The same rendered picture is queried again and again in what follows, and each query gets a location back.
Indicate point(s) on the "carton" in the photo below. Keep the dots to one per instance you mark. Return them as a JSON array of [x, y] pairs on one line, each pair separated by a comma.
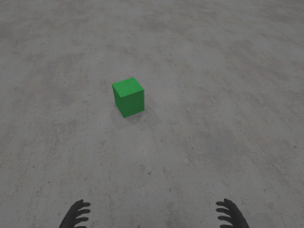
[[128, 96]]

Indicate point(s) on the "left robot hand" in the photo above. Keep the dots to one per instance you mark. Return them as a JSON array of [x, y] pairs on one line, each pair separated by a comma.
[[70, 219]]

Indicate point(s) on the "right robot hand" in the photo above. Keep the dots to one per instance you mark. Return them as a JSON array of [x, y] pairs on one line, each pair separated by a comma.
[[236, 218]]

